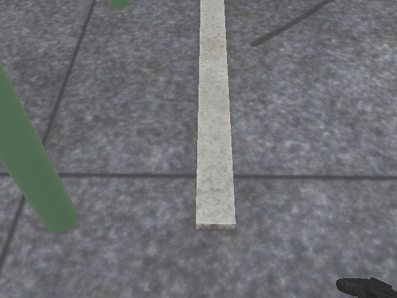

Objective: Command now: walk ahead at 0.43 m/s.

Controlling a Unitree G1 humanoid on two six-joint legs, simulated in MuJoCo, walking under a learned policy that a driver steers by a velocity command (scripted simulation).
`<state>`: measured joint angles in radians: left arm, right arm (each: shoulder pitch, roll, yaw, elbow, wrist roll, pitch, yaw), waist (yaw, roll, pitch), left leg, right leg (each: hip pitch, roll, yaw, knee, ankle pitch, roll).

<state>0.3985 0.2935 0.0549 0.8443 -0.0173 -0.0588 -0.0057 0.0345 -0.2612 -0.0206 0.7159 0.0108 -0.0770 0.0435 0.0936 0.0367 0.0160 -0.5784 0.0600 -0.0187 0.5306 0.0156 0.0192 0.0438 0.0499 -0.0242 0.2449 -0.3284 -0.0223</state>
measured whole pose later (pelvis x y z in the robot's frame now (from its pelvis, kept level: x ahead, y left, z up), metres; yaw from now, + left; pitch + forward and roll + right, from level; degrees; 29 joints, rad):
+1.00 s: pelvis +0.19 +0.01 +0.00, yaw +0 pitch -2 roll +0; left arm 0.14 0.24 0.04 1.03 0.00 0.01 0.03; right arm 0.15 -0.25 -0.02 1.05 0.00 0.01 -0.03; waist -0.01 0.00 0.04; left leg -0.16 0.00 0.03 0.47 -0.28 0.01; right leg -0.19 -0.02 0.01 0.48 -0.26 0.02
